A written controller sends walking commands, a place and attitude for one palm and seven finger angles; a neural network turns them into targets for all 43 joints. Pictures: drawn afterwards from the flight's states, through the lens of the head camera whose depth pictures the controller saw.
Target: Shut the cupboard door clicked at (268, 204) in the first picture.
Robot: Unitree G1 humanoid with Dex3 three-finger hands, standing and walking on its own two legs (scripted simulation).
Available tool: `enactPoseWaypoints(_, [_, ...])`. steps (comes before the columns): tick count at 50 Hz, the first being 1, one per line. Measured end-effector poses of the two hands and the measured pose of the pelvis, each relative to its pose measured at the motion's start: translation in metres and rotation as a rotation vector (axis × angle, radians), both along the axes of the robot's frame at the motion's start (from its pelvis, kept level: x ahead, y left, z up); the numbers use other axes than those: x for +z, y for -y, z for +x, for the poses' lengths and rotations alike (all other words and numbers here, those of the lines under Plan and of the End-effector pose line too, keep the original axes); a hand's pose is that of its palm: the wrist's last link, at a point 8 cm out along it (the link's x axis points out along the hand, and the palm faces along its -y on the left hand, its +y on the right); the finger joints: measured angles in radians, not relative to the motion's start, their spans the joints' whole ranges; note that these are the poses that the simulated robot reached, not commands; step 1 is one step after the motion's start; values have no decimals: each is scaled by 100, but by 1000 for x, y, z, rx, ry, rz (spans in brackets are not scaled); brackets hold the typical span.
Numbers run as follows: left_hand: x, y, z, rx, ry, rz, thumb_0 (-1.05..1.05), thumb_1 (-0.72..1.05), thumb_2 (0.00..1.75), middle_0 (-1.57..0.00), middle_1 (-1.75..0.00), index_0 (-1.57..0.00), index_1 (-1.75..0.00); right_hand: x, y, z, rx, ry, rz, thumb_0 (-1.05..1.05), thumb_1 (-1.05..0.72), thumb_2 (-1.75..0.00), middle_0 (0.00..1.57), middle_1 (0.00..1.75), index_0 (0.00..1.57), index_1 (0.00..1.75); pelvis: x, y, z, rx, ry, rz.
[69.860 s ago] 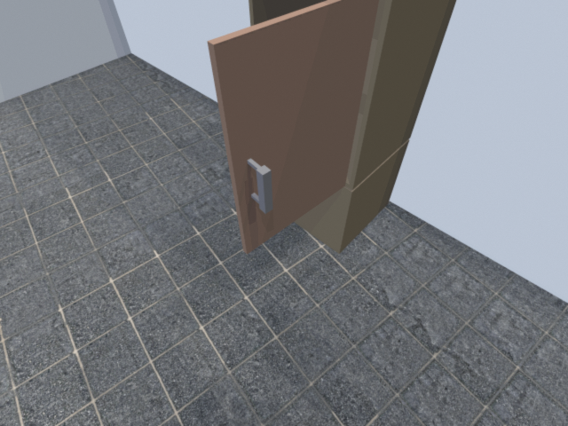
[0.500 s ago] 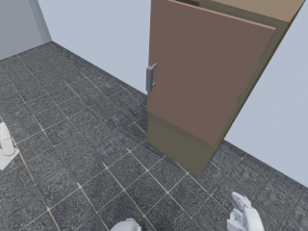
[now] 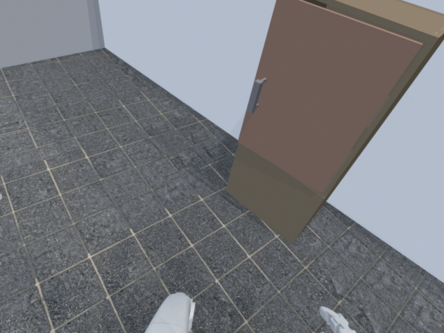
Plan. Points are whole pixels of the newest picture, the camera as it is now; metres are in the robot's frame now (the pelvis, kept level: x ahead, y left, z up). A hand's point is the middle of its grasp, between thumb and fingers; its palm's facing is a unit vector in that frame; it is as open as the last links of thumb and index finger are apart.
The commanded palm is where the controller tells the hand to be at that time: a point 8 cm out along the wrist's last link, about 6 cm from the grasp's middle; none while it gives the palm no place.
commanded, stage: stop stepping back and stand still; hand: left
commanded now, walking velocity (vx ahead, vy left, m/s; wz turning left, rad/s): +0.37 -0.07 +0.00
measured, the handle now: (257, 95) +0.93 -0.01 -0.02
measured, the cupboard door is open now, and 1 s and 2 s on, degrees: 5 5 5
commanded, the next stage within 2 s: let the arm hang, fingers relaxed in 1.60 s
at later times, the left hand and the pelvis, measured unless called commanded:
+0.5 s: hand out of the picture +0.05 +0.32 +0.27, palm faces +0.39 -0.71 -0.58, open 7.4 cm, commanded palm +0.00 +0.34 +0.23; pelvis -0.15 +0.05 +0.06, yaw -2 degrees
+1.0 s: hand out of the picture +0.08 +0.33 +0.25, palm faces +0.38 -0.76 -0.53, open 7.4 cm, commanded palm +0.01 +0.37 +0.23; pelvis -0.16 +0.08 +0.04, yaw -5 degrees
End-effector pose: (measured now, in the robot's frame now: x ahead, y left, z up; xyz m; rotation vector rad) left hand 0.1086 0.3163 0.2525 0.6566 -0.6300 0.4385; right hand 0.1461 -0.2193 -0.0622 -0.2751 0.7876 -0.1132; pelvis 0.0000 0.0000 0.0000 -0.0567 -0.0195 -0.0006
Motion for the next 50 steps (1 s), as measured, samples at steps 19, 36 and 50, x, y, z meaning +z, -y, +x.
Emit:
enactPoseWaypoints(19, [24,-9,-52,-264,-299,-104,2,89,89,-21,-30,-21,-31,84,-61,-146,-134,47,35,1,-90,-90,21,30,21,30,78,-58,-121,-93,16,-43])
enactPoseWaypoints(36, [-35,-43,-133,94,-316,-322,2,89,90,-20,-30,-20,-31,22,-19,-212,-156,-24,5,2,-91,-90,20,30,20,30,51,-58,-170,-44,13,79])
enactPoseWaypoints(50, [16,-49,-66,-78,-241,-17,2,89,89,-21,-30,-21,-31,29,-65,-177,-192,69,74,2,-90,-90,20,30,20,30,44,-81,-156,-79,-11,75])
